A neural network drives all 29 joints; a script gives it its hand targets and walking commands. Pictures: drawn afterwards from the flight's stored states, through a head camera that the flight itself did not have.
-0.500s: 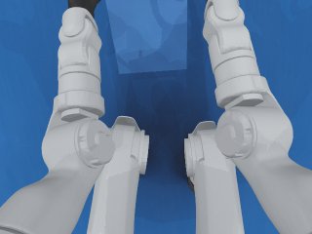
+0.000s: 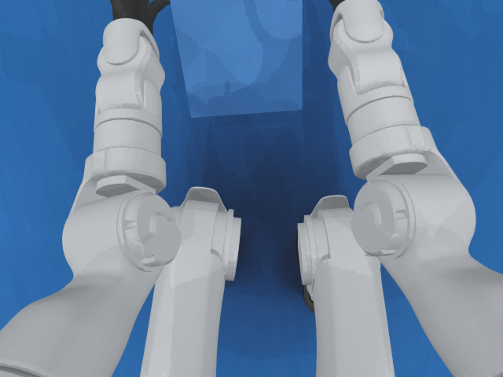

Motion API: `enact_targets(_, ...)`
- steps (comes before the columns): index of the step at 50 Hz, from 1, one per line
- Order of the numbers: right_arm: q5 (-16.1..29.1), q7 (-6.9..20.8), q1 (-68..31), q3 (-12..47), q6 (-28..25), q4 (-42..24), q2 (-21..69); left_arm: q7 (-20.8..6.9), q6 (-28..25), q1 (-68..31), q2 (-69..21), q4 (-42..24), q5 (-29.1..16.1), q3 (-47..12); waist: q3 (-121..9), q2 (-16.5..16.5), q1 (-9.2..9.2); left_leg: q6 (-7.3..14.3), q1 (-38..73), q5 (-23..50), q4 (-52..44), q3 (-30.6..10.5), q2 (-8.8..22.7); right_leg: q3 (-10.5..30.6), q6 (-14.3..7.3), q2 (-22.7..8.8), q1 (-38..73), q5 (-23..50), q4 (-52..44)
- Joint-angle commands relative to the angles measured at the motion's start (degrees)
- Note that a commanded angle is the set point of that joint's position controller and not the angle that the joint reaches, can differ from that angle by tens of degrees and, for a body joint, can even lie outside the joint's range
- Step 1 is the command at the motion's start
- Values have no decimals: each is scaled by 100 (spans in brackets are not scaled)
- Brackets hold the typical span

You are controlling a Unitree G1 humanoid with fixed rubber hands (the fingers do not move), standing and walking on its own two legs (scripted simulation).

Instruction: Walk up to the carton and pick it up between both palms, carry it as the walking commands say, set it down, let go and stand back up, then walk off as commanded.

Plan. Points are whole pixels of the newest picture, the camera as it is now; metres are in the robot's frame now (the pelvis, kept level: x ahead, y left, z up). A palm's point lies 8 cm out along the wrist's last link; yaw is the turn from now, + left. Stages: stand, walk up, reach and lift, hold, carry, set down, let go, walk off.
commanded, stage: set down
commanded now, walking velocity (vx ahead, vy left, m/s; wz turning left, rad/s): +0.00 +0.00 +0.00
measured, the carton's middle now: (240, 1) +0.56 +0.05 -0.24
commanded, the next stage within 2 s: let go in 1.86 s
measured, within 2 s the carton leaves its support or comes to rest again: rests again in 0.24 s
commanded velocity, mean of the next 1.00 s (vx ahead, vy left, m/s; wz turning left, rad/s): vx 0.00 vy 0.00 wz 0.00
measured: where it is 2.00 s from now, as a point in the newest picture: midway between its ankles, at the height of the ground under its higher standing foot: (262, 273)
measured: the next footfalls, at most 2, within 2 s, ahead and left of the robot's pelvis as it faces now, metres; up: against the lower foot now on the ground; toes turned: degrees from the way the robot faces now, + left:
none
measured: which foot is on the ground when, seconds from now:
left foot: down 0.00-1.00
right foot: down 0.00-1.00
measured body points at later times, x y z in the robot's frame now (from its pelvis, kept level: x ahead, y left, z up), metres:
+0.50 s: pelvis -0.03 -0.01 -0.01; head +0.33 +0.00 +0.25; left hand +0.48 +0.20 -0.20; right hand +0.52 -0.13 -0.19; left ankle +0.08 +0.12 -0.34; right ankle +0.06 -0.11 -0.34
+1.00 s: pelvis -0.05 +0.00 +0.07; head +0.32 +0.02 +0.30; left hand +0.49 +0.21 -0.09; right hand +0.53 -0.12 -0.09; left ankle +0.08 +0.12 -0.34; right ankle +0.06 -0.11 -0.34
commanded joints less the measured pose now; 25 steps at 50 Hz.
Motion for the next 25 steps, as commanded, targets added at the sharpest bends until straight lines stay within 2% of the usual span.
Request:
enact_targets(1,10,537,-264,1093,334,837,2015,-526,425,-335,-2234,1084,127,-1277,-4623,-310,122,77,2860,3201,-787,479,-216,-208,101,60,2189,3121,-1332)
enact_targets(2,41,454,-296,1093,285,753,1669,-466,377,-362,-2029,1078,15,-1335,-4648,-264,27,40,2871,3321,-745,463,-186,-184,111,28,2270,3282,-1330)
enact_targets(3,127,366,-240,1119,231,710,1414,-360,302,-164,-1792,1111,-55,-1215,-4816,-438,43,60,2932,3340,-773,457,-205,-220,133,9,2452,3289,-1309)
enact_targets(4,263,279,-507,1186,123,396,1181,-285,203,-307,-1594,971,-168,-1252,-4874,-318,95,53,2907,3444,-726,443,-172,-132,102,2,2466,3443,-1289)
enact_targets(5,329,157,-766,1185,44,207,635,-162,145,-361,-1377,987,-276,-1260,-4973,-250,42,25,3069,3547,-692,452,-186,-137,107,-18,2417,3414,-1257)
enact_targets(6,463,16,-632,1132,-12,148,268,38,2,-458,-677,696,-288,-1174,-5139,-177,136,23,3268,3712,-646,469,-157,-113,140,-22,2438,3466,-1278)
enact_targets(7,595,-85,-831,1209,-98,-143,3,174,-130,-596,-451,437,-470,-1190,-5207,-256,136,37,3344,3914,-693,424,-182,-108,115,-49,2397,3609,-1207)
enact_targets(8,706,-242,-1030,1209,-195,-375,-608,354,-258,-721,146,260,-748,-1244,-5462,-396,15,44,3531,4134,-607,337,-145,-152,140,-97,2436,3731,-1101)
enact_targets(9,851,-368,-1023,1148,-243,-602,-1075,526,-404,-869,741,-45,-971,-1254,-5896,-367,-27,49,3774,4306,-579,340,-123,-77,141,-140,2822,3944,-1081)
enact_targets(10,1046,-427,-1224,1207,-301,-936,-1268,631,-477,-834,964,-111,-1090,-1272,-6021,-321,116,68,3746,4354,-603,359,-104,-37,140,-128,2988,4099,-1025)
enact_targets(11,1261,-441,-1657,1469,-307,-1282,-1406,692,-518,-1002,1213,-212,-1345,-1332,-6247,-705,249,133,3763,4484,-552,359,-77,-22,206,-167,3125,4247,-959)
enact_targets(12,1394,-452,-1750,1548,-306,-1418,-1539,697,-486,-1037,1219,-167,-1531,-1424,-6373,-615,240,119,3764,4462,-578,355,-39,9,180,-175,3237,4263,-986)
enact_targets(13,1650,-426,-1887,1793,-263,-1245,-1416,700,-500,-1121,1253,-124,-1647,-1574,-6351,-678,423,179,3627,4262,-688,381,-8,46,169,-232,3415,4150,-990)
enact_targets(14,1861,-409,-2079,1953,-240,-1307,-1352,679,-506,-1430,1373,-77,-1814,-1706,-6359,-798,423,239,3595,4059,-645,361,28,79,184,-264,3342,3944,-1029)
enact_targets(15,1924,-391,-1955,2029,-198,-921,-1402,672,-478,-1347,1519,168,-1861,-1791,-6145,-832,403,242,3375,3681,-739,372,61,-5,196,-300,3443,3726,-998)
enact_targets(16,2003,-385,-2049,2055,-170,-844,-1663,659,-439,-1340,1515,334,-1954,-1880,-6147,-668,379,235,3393,3574,-656,408,128,72,154,-351,3368,3544,-1078)
enact_targets(17,2124,-355,-2099,2160,-153,-828,-1602,629,-426,-1430,1510,268,-2075,-2014,-6046,-732,362,241,3286,3448,-664,383,168,63,153,-371,3336,3424,-1092)
enact_targets(18,2207,-319,-1944,2210,-96,-427,-1521,619,-446,-1490,1676,444,-2090,-2002,-5750,-562,375,253,3454,3313,-649,398,207,71,126,-418,2830,3026,-1158)
enact_targets(19,2236,-298,-2108,2079,-109,-479,-1695,617,-436,-1775,1704,223,-2137,-2109,-5762,-488,186,234,3582,3276,-725,282,230,-32,98,-417,2674,2910,-1146)
enact_targets(20,2493,-245,-2199,2282,-118,-447,-1546,601,-430,-1880,1629,307,-2176,-2231,-5776,-418,319,257,3884,3345,-639,305,271,6,97,-440,2476,2737,-1243)
enact_targets(21,2451,-256,-2125,2195,-127,-338,-1741,600,-431,-1853,1691,301,-2243,-2237,-5743,-301,178,243,3893,3316,-603,322,261,-20,55,-447,2325,2617,-1252)
enact_targets(22,2620,-216,-2245,2348,-105,-153,-1642,556,-415,-2060,1681,387,-2307,-2362,-5700,-211,268,244,3783,3074,-589,350,322,28,30,-499,2514,2456,-1295)
enact_targets(23,2533,-218,-2221,2214,-96,-10,-1716,548,-392,-2006,1743,549,-2287,-2337,-5474,-232,192,217,3466,2783,-679,374,336,-32,54,-484,2551,2383,-1294)
enact_targets(24,2503,-228,-2258,2144,-88,89,-1803,563,-381,-1996,1874,664,-2267,-2259,-5412,-335,201,224,3493,2688,-745,336,341,-67,46,-522,2516,2278,-1272)
enact_targets(25,2607,-209,-2228,2318,-56,167,-1715,580,-366,-2110,1772,546,-2255,-2332,-5865,-175,304,205,3789,2789,-687,419,356,-5,30,-507,2900,2375,-1306)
